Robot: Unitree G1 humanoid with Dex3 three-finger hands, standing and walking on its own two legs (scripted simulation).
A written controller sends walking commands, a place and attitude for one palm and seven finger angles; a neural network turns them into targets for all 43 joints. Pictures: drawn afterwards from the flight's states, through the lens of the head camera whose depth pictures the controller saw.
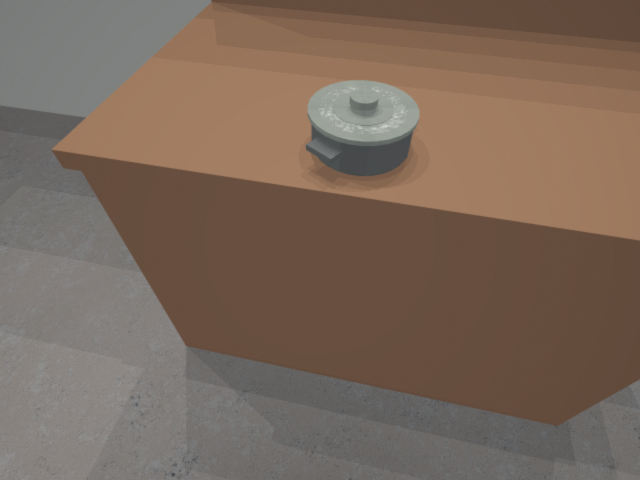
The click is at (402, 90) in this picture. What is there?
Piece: lid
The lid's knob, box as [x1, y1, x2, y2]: [350, 88, 378, 110]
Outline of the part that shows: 351,92 350,104 354,108 360,110 369,110 377,105 378,95 373,90 361,88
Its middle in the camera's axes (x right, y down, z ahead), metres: +0.07 -0.22 +0.61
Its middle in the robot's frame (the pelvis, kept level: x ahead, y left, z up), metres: +0.63 -0.03 +0.15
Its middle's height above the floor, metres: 0.92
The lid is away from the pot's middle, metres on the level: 0.00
